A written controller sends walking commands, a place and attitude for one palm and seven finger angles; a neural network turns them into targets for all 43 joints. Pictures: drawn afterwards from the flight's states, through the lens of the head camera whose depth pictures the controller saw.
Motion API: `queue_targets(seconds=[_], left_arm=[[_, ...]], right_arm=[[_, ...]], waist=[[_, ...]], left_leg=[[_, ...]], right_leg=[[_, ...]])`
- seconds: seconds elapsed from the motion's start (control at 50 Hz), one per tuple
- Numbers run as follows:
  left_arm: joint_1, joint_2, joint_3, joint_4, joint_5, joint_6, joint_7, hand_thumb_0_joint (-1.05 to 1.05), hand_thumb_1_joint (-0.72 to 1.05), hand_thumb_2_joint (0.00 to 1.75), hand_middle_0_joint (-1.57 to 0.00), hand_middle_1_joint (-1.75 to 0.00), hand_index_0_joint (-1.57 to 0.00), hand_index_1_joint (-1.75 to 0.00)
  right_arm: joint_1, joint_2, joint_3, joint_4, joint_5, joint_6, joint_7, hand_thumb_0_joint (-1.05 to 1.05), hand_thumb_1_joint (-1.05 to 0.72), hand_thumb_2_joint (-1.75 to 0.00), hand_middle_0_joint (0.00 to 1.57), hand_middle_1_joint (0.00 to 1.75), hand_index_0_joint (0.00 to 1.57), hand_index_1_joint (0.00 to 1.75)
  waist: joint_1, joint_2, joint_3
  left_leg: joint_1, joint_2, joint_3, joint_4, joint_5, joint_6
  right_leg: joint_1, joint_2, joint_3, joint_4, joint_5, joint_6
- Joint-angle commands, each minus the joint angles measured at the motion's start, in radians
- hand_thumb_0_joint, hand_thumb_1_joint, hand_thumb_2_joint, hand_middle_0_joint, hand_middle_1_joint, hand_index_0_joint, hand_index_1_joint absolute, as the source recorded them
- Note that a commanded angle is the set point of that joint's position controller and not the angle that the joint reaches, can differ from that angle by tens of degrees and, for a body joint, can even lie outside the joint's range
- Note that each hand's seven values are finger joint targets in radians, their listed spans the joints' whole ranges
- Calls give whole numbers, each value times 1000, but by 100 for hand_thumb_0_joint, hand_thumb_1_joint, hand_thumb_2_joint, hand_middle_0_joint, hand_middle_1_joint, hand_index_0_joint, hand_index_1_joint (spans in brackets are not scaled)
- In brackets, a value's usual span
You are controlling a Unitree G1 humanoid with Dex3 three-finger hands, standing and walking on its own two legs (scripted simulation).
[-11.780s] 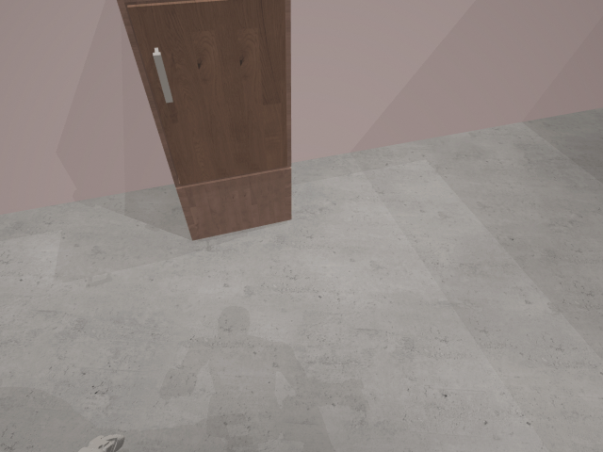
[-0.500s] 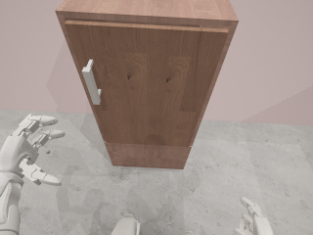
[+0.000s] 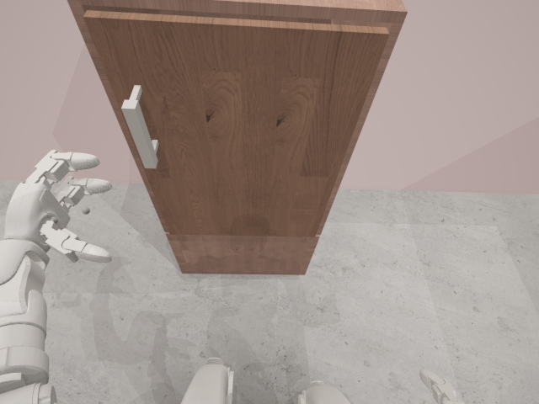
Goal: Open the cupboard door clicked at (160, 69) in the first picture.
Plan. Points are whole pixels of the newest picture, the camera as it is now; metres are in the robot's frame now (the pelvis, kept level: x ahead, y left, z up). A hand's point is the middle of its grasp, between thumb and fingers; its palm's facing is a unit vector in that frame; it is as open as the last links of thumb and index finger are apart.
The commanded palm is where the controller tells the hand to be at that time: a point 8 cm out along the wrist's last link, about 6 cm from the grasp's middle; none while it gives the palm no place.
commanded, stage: move the hooked fingers beside the handle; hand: left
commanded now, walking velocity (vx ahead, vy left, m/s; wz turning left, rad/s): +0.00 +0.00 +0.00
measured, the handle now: (144, 129) +0.53 +0.23 +0.07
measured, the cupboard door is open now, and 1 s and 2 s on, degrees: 0 0 0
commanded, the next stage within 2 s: slide the fingers in behind the handle in 1.86 s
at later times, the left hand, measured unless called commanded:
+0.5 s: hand (88, 182) +0.41 +0.29 +0.07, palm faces +0.02 -1.00 +0.01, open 14.0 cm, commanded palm +0.40 +0.33 +0.07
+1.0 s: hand (104, 152) +0.47 +0.28 +0.07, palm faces +0.02 -1.00 +0.00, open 14.0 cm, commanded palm +0.46 +0.32 +0.06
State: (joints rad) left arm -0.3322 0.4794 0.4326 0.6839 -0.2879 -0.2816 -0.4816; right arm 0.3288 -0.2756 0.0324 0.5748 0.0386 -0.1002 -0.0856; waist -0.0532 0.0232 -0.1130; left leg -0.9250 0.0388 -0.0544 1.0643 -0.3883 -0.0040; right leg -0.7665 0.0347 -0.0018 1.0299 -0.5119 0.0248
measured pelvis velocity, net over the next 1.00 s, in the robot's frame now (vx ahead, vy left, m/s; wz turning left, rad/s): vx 0.00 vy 0.00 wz -0.03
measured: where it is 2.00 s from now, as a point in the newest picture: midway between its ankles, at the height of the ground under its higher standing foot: outside the picture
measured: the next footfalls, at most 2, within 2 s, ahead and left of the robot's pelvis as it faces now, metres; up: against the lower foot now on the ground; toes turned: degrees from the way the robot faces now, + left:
none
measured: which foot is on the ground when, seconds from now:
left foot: down 0.00-1.00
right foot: down 0.00-1.00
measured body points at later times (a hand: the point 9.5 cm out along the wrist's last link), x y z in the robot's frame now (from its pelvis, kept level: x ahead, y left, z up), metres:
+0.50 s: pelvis +0.00 +0.00 -0.01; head +0.09 +0.04 +0.43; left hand +0.41 +0.34 +0.07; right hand +0.09 -0.27 -0.10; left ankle +0.07 +0.12 -0.66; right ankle +0.00 -0.14 -0.66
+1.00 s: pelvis +0.00 +0.00 -0.02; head +0.12 +0.04 +0.41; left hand +0.47 +0.33 +0.07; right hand +0.02 -0.28 -0.12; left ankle +0.07 +0.12 -0.66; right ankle +0.00 -0.14 -0.66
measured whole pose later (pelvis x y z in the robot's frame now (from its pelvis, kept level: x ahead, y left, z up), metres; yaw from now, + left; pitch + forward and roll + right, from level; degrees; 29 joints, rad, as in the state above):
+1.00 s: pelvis +0.00 +0.00 -0.02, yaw -2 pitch +21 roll -5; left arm -0.83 0.70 0.51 1.17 -0.14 -0.35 -0.48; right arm 0.36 -0.28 0.05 0.62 0.02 0.02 -0.07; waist -0.14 0.02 -0.11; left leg -1.14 0.06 -0.07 1.18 -0.42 0.00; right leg -0.97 0.06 -0.01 1.13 -0.53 0.03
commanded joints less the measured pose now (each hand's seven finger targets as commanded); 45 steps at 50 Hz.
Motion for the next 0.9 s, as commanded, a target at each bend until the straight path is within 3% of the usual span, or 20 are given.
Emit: queue_targets(seconds=[0.0,0.06,0.08,0.12,0.16,0.26,0.34,0.4,0.42,0.46,0.48,0.54,0.64,0.72,0.74,0.78,0.8,0.82,0.84,0.88], left_arm=[[-353,301,93,-160,-16,-90,5,0,-50,30,-30,-120,-30,-120],[-365,316,99,-161,-8,-106,-4,0,-50,30,-30,-120,-30,-120],[-355,297,82,-168,-8,-106,-8,0,-50,30,-30,-120,-30,-120],[-389,320,95,-126,-4,-104,-10,0,-50,30,-30,-120,-30,-120],[-409,296,72,-118,-2,-100,-11,0,-50,30,-30,-120,-30,-120],[-465,347,105,-37,9,-97,-13,0,-50,30,-30,-120,-30,-120],[-520,354,98,-19,20,-116,-18,0,-50,30,-30,-120,-30,-120],[-585,358,89,37,29,-125,-20,0,-50,30,-30,-120,-30,-120],[-616,354,75,57,35,-126,-24,0,-50,30,-30,-120,-30,-120],[-626,360,72,93,43,-125,-27,0,-50,30,-30,-120,-30,-120],[-652,388,88,93,46,-129,-24,0,-50,30,-30,-120,-30,-120],[-689,377,73,97,56,-138,-20,0,-50,30,-30,-120,-30,-120],[-747,444,110,166,70,-140,-16,0,-50,30,-30,-120,-30,-120],[-786,448,100,167,89,-151,-5,0,-50,30,-30,-120,-30,-120],[-793,430,81,184,93,-147,-2,0,-50,30,-30,-120,-30,-120],[-826,449,88,217,97,-140,1,0,-50,30,-30,-120,-30,-120],[-835,483,121,224,91,-143,1,0,-50,30,-30,-120,-30,-120],[-815,512,138,259,99,-138,-2,0,-50,30,-30,-120,-30,-120],[-835,496,114,270,102,-131,-5,0,-50,30,-30,-120,-30,-120],[-870,533,129,281,115,-127,-2,0,-50,30,-30,-120,-30,-120]], right_arm=[[25,-168,-76,-108,0,-33,-8,0,-90,-90,20,30,20,30],[34,-169,-80,-99,1,-23,-6,0,-90,-90,20,30,20,30],[33,-165,-80,-104,1,-22,-3,0,-90,-90,20,30,20,30],[39,-170,-78,-91,1,-16,-5,0,-90,-90,20,30,20,30],[43,-167,-79,-89,1,-10,-2,0,-90,-90,20,30,20,30],[58,-175,-80,-77,-3,7,-3,0,-90,-90,20,30,20,30],[64,-176,-80,-73,-5,14,2,0,-90,-90,20,30,20,30],[77,-179,-80,-62,-5,23,0,0,-90,-90,20,30,20,30],[73,-180,-79,-57,-5,24,1,0,-90,-90,20,30,20,30],[79,-183,-78,-57,-6,33,3,0,-90,-90,20,30,20,30],[82,-187,-79,-54,-7,36,3,0,-90,-90,20,30,20,30],[90,-184,-79,-49,-10,43,5,0,-90,-90,20,30,20,30],[106,-192,-76,-35,-11,60,4,0,-90,-90,20,30,20,30],[118,-193,-76,-30,-15,70,6,0,-90,-90,20,30,20,30],[122,-192,-74,-28,-16,73,8,0,-90,-90,20,30,20,30],[129,-195,-73,-22,-15,80,8,0,-90,-90,20,30,20,30],[138,-197,-72,-20,-18,81,5,0,-90,-90,20,30,20,30],[139,-202,-71,-23,-15,87,4,0,-90,-90,20,30,20,30],[138,-200,-69,-24,-13,89,4,0,-90,-90,20,30,20,30],[146,-201,-66,-19,-15,93,2,0,-90,-90,20,30,20,30]], waist=[[8,72,-320],[13,109,-361],[13,129,-373],[3,102,-361],[-1,125,-348],[-9,90,-346],[-11,128,-384],[-28,102,-364],[-32,133,-362],[-30,135,-353],[-28,134,-365],[-34,143,-414],[-42,129,-407],[-43,181,-443],[-54,173,-426],[-66,150,-410],[-59,123,-426],[-51,121,-436],[-67,126,-418],[-66,136,-414]], left_leg=[[363,-18,1,-135,122,34],[417,-13,-4,-139,153,28],[429,-15,-1,-136,168,29],[409,-11,-4,-127,167,31],[416,-12,-8,-129,170,30],[378,-9,-3,-113,163,33],[412,-7,-7,-97,203,29],[382,-5,-11,-84,177,34],[388,-4,-12,-83,167,31],[385,-4,-18,-87,152,28],[388,-2,-21,-86,152,29],[417,1,-24,-72,191,29],[367,3,-21,-57,167,32],[412,8,-30,-52,194,27],[407,9,-33,-53,172,27],[363,8,-25,-43,153,33],[344,6,-25,-34,161,37],[335,7,-22,-35,164,35],[319,6,-17,-30,149,38],[307,9,-17,-25,156,38]], right_leg=[[-43,24,-36,-144,156,-53],[-57,23,-38,-142,170,-54],[-56,23,-37,-143,179,-54],[-70,27,-37,-138,185,-52],[-82,25,-41,-139,184,-53],[-88,24,-37,-135,187,-51],[-107,26,-39,-120,207,-55],[-139,29,-38,-113,183,-56],[-160,25,-38,-111,172,-54],[-171,26,-40,-111,156,-57],[-170,24,-41,-108,154,-58],[-180,26,-42,-96,175,-57],[-186,28,-38,-89,161,-54],[-220,29,-39,-79,166,-58],[-238,30,-43,-83,149,-56],[-229,30,-37,-85,147,-51],[-204,33,-35,-80,157,-54],[-198,31,-34,-77,158,-51],[-212,30,-31,-81,151,-48],[-211,31,-30,-76,156,-48]])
